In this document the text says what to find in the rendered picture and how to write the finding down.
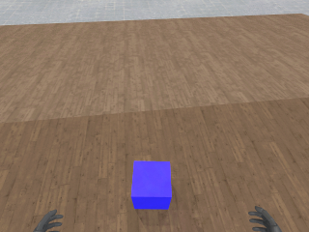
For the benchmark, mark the carton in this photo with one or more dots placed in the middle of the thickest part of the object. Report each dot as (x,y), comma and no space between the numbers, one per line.
(151,185)

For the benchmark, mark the right robot hand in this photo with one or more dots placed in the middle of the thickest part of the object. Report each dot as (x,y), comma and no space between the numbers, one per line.
(267,221)

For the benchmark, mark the left robot hand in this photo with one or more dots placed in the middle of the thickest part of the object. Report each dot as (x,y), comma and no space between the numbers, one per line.
(44,223)

